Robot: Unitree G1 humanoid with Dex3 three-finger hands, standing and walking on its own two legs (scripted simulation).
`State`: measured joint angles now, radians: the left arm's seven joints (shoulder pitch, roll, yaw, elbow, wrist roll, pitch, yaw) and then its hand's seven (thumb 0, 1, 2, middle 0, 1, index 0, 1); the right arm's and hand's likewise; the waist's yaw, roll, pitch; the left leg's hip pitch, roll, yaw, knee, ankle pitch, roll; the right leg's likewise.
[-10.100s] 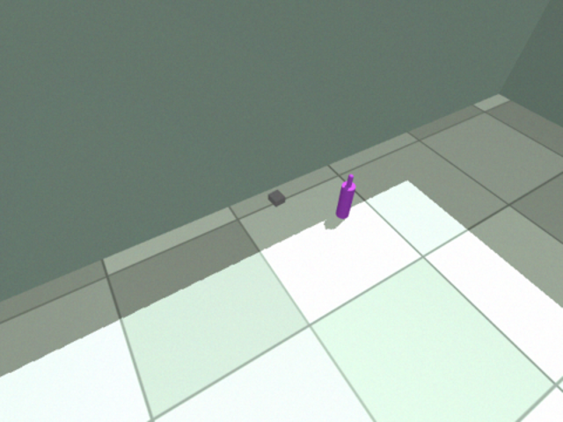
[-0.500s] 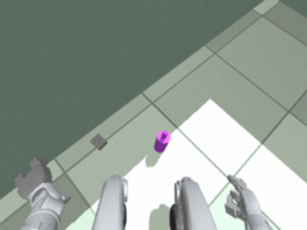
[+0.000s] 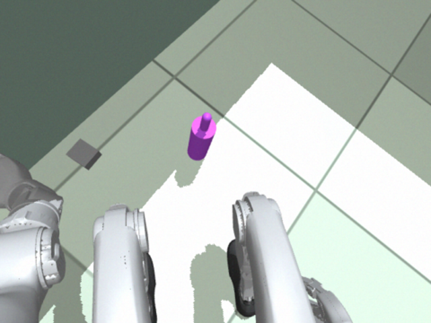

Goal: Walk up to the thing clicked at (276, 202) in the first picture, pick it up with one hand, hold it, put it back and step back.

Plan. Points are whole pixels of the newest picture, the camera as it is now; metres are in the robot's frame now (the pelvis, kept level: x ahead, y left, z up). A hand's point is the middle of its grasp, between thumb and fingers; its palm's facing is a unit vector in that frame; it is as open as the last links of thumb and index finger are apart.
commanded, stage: rise first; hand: left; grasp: from above
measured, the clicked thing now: (84, 154) +0.51 +0.31 -0.38
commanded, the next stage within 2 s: none
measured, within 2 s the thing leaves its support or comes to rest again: neither
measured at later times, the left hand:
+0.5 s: hand (46, 172) +0.42 +0.33 -0.22, palm faces -0.22 -0.38 -0.90, open 14.3 cm
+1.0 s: hand (55, 164) +0.45 +0.33 -0.26, palm faces -0.22 -0.39 -0.90, open 14.2 cm
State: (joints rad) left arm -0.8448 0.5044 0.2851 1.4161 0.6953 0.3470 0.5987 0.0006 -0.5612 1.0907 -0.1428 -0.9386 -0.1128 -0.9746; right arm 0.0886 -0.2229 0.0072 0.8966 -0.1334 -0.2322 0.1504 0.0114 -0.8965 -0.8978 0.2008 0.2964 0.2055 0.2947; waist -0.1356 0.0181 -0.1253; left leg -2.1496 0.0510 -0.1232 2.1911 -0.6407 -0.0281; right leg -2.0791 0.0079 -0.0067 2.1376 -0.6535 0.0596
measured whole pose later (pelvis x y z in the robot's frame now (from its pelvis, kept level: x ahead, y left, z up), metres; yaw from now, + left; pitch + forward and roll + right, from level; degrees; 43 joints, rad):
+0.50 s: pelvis +0.01 +0.00 -0.06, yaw -1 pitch +33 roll -6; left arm -1.01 0.68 0.36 1.61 0.85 0.22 0.54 0.00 -0.59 1.11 -0.11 -0.95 -0.08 -0.99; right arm 0.14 -0.30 0.04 0.88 -0.16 -0.28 0.25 0.01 -0.90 -0.90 0.20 0.30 0.20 0.29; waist -0.20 0.01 -0.04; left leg -2.32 0.04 -0.16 2.40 -0.66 -0.04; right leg -2.25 0.03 -0.01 2.34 -0.67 0.07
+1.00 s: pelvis +0.01 +0.00 -0.08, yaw -4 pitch +32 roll -8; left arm -1.08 0.79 0.42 1.66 0.86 0.23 0.56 0.00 -0.58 1.05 -0.14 -0.93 -0.11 -0.96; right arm 0.15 -0.31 0.10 0.85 -0.18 -0.29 0.29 0.01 -0.91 -0.90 0.20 0.30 0.20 0.29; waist -0.24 -0.01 0.04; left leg -2.37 0.05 -0.21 2.48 -0.69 -0.05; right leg -2.29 0.05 -0.04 2.39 -0.68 0.08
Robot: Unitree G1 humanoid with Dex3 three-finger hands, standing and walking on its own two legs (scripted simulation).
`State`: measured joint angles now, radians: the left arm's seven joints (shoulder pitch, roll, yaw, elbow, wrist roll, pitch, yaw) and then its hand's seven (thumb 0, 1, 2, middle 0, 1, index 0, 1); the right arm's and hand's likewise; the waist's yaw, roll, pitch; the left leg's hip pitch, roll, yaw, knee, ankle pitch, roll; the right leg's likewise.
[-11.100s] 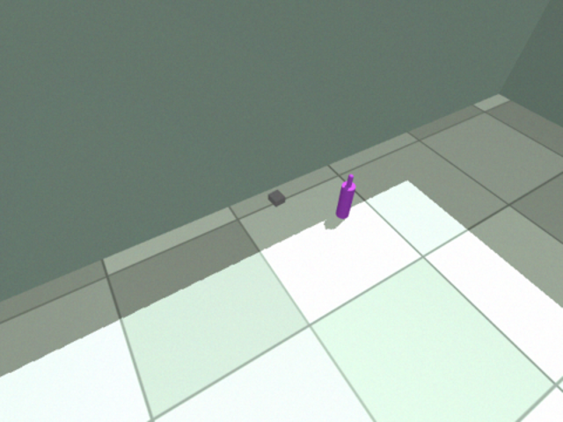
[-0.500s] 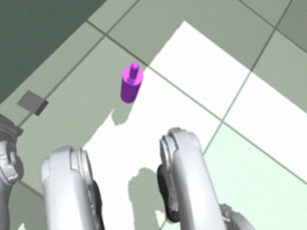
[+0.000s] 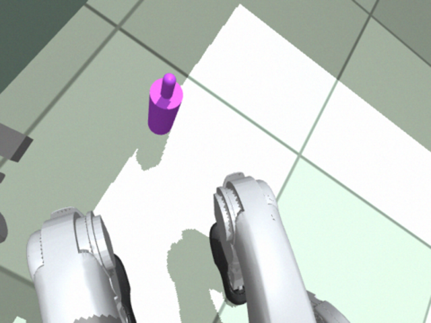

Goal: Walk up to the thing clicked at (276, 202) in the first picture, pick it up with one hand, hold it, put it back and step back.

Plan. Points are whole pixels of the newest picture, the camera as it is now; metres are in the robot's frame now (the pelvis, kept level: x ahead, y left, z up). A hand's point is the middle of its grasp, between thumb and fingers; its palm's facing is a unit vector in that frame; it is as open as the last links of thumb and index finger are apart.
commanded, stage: rise first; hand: left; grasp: from above
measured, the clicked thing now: (7, 142) +0.47 +0.34 -0.29
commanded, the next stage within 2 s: none
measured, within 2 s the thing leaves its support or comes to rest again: neither
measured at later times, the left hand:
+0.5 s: hand out of the picture +0.42 +0.37 -0.19, palm faces -0.18 -0.40 -0.90, open 13.9 cm
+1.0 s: hand out of the picture +0.43 +0.37 -0.18, palm faces -0.18 -0.40 -0.90, open 13.5 cm
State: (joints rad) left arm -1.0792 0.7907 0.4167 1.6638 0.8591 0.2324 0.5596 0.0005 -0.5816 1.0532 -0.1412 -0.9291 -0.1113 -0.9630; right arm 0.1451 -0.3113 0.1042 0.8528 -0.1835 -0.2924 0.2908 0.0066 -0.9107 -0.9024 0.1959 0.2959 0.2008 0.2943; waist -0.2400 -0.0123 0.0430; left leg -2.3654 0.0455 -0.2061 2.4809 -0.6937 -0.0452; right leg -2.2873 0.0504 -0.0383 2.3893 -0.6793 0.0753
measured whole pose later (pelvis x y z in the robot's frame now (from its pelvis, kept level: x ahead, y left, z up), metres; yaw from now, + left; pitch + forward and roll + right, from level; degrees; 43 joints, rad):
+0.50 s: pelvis +0.00 +0.01 +0.00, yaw -2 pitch +31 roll -10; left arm -1.12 0.86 0.40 1.72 0.87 0.24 0.59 0.00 -0.51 0.97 -0.22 -0.85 -0.19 -0.89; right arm 0.13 -0.32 0.15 0.83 -0.19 -0.32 0.31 0.01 -0.92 -0.90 0.20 0.30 0.20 0.29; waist -0.28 -0.04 0.07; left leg -2.36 0.05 -0.23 2.49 -0.69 -0.03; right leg -2.26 0.06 -0.06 2.37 -0.67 0.08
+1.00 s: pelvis -0.01 +0.01 +0.01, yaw -3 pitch +30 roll -12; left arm -1.19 0.95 0.39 1.78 0.84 0.30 0.61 0.00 -0.47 0.93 -0.24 -0.88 -0.24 -0.91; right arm 0.17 -0.34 0.20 0.82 -0.19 -0.34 0.32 0.01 -0.92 -0.91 0.20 0.30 0.20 0.29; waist -0.33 -0.05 0.10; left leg -2.35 0.05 -0.25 2.48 -0.69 -0.02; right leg -2.23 0.06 -0.08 2.34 -0.66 0.08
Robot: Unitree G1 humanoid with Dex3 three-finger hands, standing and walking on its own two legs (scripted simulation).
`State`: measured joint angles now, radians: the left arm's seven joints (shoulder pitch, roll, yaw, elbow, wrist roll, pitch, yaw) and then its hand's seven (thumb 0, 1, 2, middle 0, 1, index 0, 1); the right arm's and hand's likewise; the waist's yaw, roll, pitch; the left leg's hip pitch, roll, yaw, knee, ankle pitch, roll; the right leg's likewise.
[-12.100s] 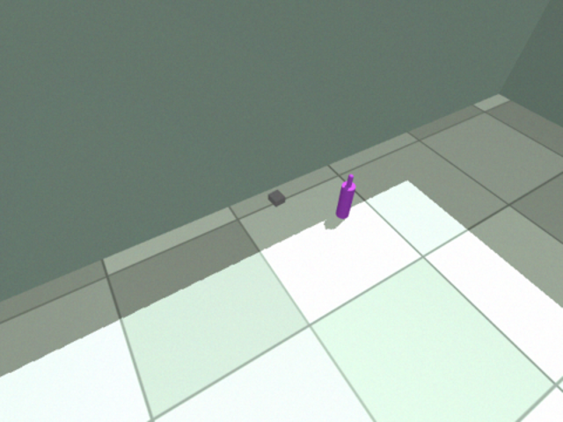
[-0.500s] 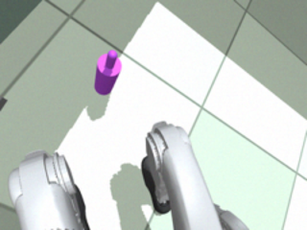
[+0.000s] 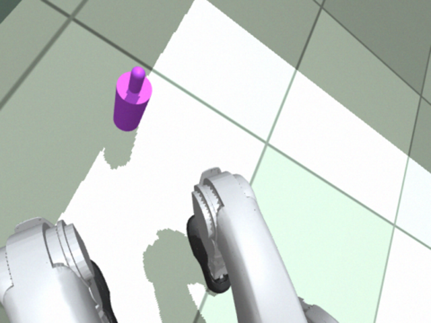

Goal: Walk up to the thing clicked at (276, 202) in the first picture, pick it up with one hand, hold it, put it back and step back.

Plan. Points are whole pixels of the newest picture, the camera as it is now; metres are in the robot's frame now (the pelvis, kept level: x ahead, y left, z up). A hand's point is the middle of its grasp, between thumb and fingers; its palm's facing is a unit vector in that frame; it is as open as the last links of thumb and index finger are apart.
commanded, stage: rise first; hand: left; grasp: from above
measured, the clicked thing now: out of the picture +0.46 +0.36 -0.30
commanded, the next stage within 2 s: none
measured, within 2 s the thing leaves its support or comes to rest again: neither
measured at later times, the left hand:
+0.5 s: hand out of the picture +0.42 +0.38 -0.19, palm faces -0.15 -0.42 -0.90, open 13.1 cm
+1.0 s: hand out of the picture +0.42 +0.38 -0.19, palm faces -0.17 -0.41 -0.90, open 13.3 cm
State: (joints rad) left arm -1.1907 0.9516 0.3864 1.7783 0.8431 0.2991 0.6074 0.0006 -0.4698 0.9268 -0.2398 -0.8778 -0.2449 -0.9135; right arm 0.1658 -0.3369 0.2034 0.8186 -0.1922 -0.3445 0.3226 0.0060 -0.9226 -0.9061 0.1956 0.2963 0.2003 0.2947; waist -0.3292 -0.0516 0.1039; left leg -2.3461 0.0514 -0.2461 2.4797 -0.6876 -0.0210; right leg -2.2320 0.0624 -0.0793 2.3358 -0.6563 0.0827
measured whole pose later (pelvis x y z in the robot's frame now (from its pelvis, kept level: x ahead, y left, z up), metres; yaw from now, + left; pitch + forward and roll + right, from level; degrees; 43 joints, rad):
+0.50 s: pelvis +0.00 +0.00 +0.01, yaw +0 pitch +31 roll -12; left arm -1.18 0.92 0.39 1.70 0.83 0.34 0.60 0.00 -0.43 0.89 -0.26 -0.87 -0.30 -0.90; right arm 0.15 -0.33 0.20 0.80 -0.18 -0.35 0.33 0.01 -0.92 -0.91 0.20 0.30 0.20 0.29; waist -0.32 -0.05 0.10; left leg -2.34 0.05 -0.24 2.46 -0.69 -0.02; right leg -2.23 0.06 -0.08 2.32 -0.66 0.08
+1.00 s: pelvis +0.00 +0.00 +0.01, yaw +1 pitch +32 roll -11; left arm -1.17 0.90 0.38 1.69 0.83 0.34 0.57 0.00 -0.46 0.92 -0.22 -0.90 -0.27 -0.92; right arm 0.15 -0.32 0.19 0.80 -0.17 -0.34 0.32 0.01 -0.92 -0.90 0.20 0.30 0.20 0.29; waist -0.31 -0.05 0.09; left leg -2.34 0.05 -0.23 2.46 -0.70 -0.03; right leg -2.23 0.05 -0.07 2.33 -0.67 0.08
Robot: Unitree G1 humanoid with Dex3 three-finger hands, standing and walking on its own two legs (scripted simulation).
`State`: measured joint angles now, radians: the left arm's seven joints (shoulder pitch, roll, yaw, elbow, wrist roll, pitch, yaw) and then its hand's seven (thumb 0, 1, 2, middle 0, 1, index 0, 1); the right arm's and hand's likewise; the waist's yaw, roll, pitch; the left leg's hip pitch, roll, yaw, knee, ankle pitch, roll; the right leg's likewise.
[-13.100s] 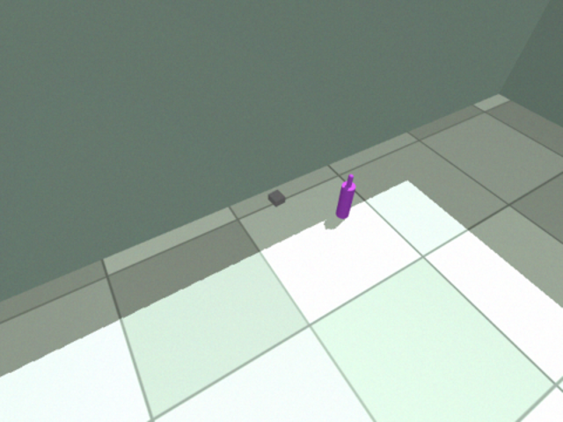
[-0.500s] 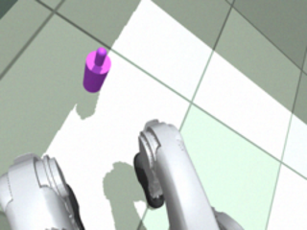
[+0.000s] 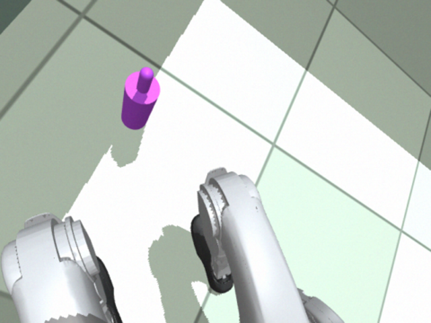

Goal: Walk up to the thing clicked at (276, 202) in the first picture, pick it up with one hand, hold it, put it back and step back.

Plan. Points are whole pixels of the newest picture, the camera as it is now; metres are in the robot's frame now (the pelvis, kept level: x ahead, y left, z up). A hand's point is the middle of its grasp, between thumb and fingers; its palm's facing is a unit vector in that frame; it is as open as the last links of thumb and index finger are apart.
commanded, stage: rise first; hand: left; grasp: from above
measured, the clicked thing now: out of the picture +0.46 +0.35 -0.31
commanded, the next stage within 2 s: none
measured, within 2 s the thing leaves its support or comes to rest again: neither
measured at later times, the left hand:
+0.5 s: hand out of the picture +0.42 +0.38 -0.19, palm faces -0.17 -0.41 -0.90, open 13.1 cm
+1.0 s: hand out of the picture +0.42 +0.38 -0.19, palm faces -0.19 -0.40 -0.90, open 13.1 cm
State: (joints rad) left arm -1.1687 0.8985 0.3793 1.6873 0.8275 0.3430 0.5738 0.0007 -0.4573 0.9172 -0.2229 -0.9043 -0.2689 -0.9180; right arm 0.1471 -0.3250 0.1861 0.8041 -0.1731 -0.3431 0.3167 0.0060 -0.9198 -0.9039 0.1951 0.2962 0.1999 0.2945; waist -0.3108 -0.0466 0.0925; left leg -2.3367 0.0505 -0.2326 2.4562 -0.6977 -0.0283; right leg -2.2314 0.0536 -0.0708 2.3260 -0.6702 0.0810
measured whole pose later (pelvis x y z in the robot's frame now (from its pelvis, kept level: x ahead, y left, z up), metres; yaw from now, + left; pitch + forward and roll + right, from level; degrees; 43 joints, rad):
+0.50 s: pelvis +0.00 +0.00 +0.00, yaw +0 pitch +31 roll -11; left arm -1.17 0.91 0.38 1.69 0.83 0.34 0.57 0.00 -0.44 0.91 -0.24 -0.88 -0.30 -0.90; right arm 0.16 -0.33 0.19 0.80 -0.17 -0.35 0.31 0.01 -0.92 -0.90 0.20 0.30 0.20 0.29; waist -0.32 -0.05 0.10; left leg -2.33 0.05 -0.23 2.45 -0.70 -0.03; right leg -2.23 0.06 -0.07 2.32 -0.67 0.08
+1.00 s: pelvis +0.00 +0.00 +0.00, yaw +0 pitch +31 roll -12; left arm -1.18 0.92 0.37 1.72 0.84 0.33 0.58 0.00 -0.42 0.89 -0.24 -0.89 -0.29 -0.90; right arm 0.16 -0.33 0.19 0.81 -0.18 -0.35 0.31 0.01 -0.92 -0.90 0.20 0.30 0.20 0.29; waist -0.32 -0.05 0.10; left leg -2.33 0.05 -0.23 2.46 -0.70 -0.02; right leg -2.22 0.06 -0.07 2.32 -0.66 0.08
